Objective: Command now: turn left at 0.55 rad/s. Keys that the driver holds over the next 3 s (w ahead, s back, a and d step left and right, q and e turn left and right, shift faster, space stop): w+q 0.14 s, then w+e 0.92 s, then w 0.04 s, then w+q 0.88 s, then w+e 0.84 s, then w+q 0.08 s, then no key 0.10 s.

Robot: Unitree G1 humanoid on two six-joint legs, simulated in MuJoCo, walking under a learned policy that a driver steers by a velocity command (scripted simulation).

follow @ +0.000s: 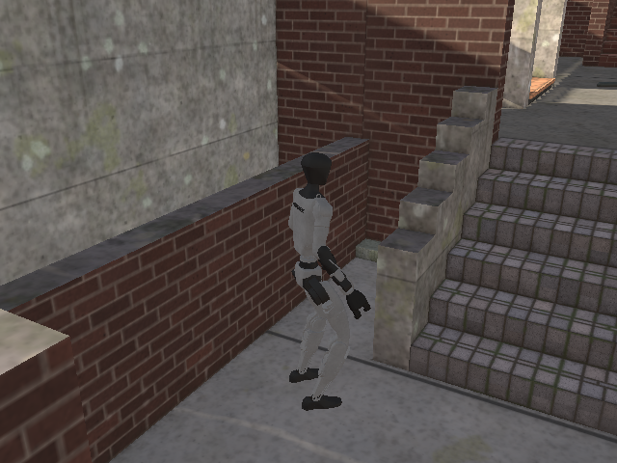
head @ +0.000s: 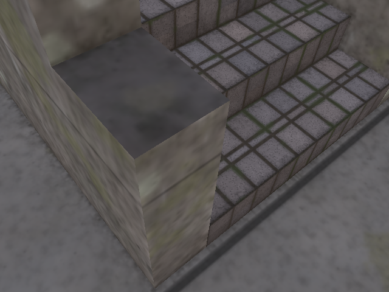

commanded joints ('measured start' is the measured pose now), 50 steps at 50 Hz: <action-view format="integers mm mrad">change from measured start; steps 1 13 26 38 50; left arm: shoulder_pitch -65 -12 62 81 107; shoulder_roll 86 22 183 141 129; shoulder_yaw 10 -10 17 35 47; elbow -99 -71 -75 -92 -107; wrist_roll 1 -15 -29 -15 -26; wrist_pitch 12 -27 -39 -15 5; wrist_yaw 16 16 -4 9 -10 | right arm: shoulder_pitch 86 -29 -25 -56 -74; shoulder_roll -286 -50 -102 -42 -88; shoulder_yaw -75 7 -25 -19 -17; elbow -60 -16 3 -14 -57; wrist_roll -47 -17 -10 2 -20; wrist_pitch -79 -88 -60 -27 -60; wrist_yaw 1 -58 -84 -78 -69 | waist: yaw -49 4 -3 61 40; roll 148 164 -133 -120 129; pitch -224 -142 -164 -173 -98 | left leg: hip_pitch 250 211 46 -120 187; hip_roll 377 168 35 -90 242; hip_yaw -496 -215 -64 -72 -266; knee -207 -296 55 152 -281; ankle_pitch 794 438 253 -93 415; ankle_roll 340 161 20 -94 187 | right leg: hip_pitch -309 -118 189 195 -276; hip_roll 100 71 -66 -41 160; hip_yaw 206 196 415 476 293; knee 485 152 -303 -375 417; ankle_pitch -241 168 782 642 -9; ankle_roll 19 5 -217 -268 21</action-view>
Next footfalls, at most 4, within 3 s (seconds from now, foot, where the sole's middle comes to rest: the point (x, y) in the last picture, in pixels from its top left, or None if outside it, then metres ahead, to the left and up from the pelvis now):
0.50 right None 0.03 -0.10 -0.77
0.90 left None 0.05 0.13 -0.77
1.30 right None -0.03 -0.14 -0.77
1.70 left None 0.06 0.12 -0.77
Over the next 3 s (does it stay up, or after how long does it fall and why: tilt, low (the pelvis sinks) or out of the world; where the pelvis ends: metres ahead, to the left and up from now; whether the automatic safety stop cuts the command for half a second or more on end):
stays up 0.01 -0.02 0.02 its command is cut before an obstacle from the start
